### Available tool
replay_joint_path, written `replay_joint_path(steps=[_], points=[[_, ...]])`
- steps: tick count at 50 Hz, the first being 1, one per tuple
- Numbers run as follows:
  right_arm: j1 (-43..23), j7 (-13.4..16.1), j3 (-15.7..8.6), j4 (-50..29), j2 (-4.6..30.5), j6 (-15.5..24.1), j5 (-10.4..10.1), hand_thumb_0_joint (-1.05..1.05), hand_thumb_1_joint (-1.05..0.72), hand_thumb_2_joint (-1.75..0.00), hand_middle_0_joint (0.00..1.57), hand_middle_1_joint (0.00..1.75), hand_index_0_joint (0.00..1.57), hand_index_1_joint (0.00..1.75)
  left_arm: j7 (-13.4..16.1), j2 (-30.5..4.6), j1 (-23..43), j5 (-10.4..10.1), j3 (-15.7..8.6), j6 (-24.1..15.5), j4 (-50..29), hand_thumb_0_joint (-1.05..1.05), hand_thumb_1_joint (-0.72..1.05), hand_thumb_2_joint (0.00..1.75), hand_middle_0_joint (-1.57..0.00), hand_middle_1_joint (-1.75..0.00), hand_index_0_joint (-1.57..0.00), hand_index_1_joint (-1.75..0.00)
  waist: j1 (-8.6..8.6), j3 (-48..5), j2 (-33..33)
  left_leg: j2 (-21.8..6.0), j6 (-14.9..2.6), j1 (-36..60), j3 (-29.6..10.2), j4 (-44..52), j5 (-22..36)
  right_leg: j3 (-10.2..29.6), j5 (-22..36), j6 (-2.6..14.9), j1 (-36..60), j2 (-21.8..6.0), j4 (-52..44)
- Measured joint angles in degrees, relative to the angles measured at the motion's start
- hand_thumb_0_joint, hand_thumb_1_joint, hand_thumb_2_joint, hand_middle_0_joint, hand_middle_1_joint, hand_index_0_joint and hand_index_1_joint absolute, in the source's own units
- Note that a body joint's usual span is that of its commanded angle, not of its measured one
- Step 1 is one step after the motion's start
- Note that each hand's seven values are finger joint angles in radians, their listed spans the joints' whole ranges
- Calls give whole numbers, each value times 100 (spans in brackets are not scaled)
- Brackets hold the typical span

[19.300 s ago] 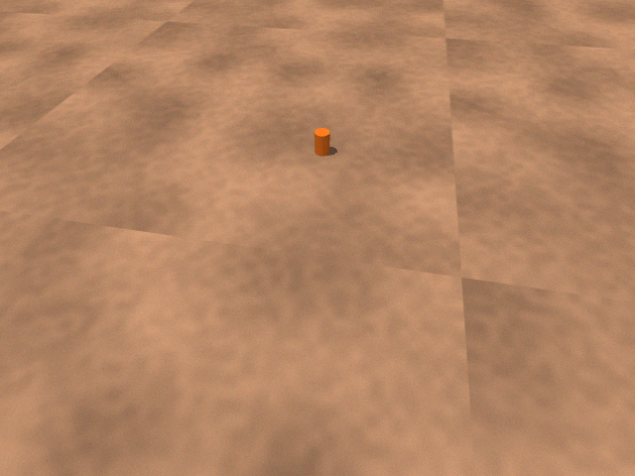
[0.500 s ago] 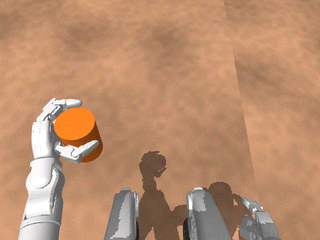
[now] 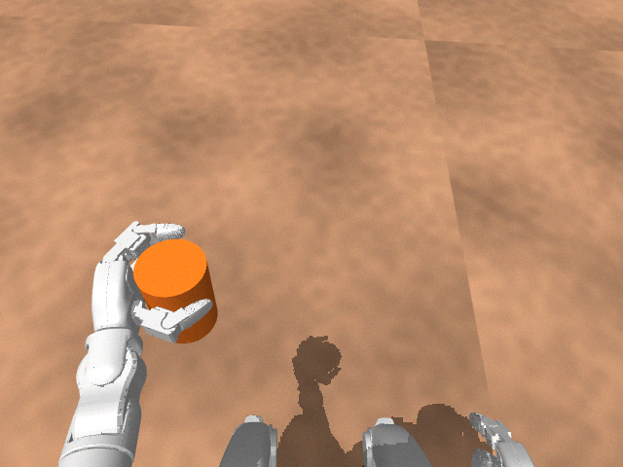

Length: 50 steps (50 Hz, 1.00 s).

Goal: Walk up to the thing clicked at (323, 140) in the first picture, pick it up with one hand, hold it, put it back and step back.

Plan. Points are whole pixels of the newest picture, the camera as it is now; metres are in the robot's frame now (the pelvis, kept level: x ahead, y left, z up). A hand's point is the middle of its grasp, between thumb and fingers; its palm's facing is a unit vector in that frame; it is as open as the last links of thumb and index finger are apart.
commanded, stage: lift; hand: left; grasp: from the side
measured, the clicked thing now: (180, 293) +0.35 +0.19 +0.00
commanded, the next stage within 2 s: hold in 0.74 s
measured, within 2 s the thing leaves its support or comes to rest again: neither
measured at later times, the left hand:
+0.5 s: hand (178, 264) +0.35 +0.17 +0.08, palm faces +0.15 -0.99 -0.04, open 11.3 cm
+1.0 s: hand (175, 249) +0.36 +0.17 +0.09, palm faces +0.15 -0.99 -0.03, open 11.3 cm
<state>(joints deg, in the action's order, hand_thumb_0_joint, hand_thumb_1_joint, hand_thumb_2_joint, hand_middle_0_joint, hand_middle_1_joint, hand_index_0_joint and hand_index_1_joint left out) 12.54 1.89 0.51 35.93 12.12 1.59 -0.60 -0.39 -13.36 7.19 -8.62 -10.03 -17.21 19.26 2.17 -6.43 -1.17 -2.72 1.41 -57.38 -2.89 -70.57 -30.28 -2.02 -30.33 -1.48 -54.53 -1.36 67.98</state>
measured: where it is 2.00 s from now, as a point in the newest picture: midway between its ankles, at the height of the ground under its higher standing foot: outside the picture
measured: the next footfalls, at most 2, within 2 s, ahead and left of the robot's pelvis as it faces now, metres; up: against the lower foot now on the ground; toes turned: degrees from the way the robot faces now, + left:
none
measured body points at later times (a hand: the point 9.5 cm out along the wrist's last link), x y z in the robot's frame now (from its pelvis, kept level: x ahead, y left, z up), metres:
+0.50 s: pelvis +0.01 -0.01 +0.04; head +0.08 +0.00 +0.48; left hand +0.34 +0.22 +0.08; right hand +0.14 -0.25 -0.08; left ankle +0.03 +0.13 -0.64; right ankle +0.03 -0.14 -0.64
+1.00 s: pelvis +0.02 -0.01 +0.05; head +0.08 +0.00 +0.50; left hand +0.34 +0.22 +0.10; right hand +0.15 -0.25 -0.06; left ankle +0.03 +0.13 -0.64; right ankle +0.03 -0.14 -0.64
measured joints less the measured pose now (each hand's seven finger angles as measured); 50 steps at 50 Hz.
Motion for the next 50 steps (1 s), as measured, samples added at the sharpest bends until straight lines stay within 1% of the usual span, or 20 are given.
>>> replay_joint_path(steps=[4,12,17,22,29,36,50], points=[[38,4,19,32,-18,-11,11,1,-91,-90,20,30,20,30,14,61,-9,-14,45,-42,50,1,-49,105,-66,-96,-63,-96,-24,46,-9,3,2,266,14,229,75,2,70,3,258,-4,-217],[50,24,23,58,-35,-38,26,1,-92,-90,20,30,20,30,26,125,-16,25,128,-63,145,1,-49,105,-66,-96,-63,-96,-26,127,16,-3,25,755,45,653,210,12,190,26,718,1,-600],[46,37,16,64,-19,-49,33,1,-92,-90,20,30,20,30,43,182,-30,-9,124,-83,164,1,-49,105,-66,-96,-63,-96,-34,183,28,-12,41,1030,55,888,281,10,253,41,979,10,-814],[38,40,-9,73,-7,-63,50,1,-92,-90,20,30,20,30,82,210,-42,31,144,-84,192,1,-49,105,-66,-97,-63,-96,-32,215,31,-14,57,1238,59,1077,335,5,295,56,1175,12,-980],[42,46,-14,106,1,-94,61,1,-92,-90,20,30,20,30,69,240,-86,27,159,-79,228,1,-49,105,-66,-97,-63,-96,-28,244,37,-21,64,1506,65,1301,390,0,345,62,1437,19,-1195],[33,33,-22,108,-7,-118,72,1,-92,-90,20,30,20,30,84,250,-57,58,148,-117,348,1,-49,105,-66,-97,-63,-96,-18,302,60,-16,64,1723,90,1471,429,17,384,62,1641,14,-1353],[47,7,-29,143,-19,-161,81,1,-92,-91,20,30,20,30,92,282,-43,39,161,-152,401,1,-49,105,-66,-97,-62,-96,-35,365,42,-11,38,2090,138,1738,482,51,463,33,2007,9,-1646]])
